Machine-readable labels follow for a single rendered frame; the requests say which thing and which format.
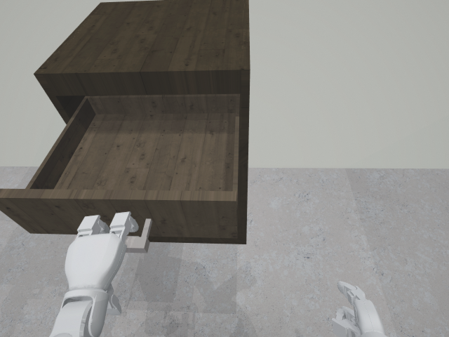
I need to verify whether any drawer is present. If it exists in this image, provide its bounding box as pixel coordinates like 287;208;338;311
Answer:
0;94;240;238

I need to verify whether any handle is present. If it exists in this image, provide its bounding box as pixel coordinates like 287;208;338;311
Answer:
74;218;152;253

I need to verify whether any left robot forearm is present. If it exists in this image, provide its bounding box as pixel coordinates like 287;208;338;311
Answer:
49;287;109;337

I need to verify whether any cabinet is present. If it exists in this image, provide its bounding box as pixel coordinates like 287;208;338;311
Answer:
34;0;250;244

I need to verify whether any robot left hand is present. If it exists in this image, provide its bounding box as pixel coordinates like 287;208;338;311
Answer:
65;211;139;315

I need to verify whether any robot right hand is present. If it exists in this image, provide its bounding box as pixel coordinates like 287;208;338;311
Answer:
332;281;386;337

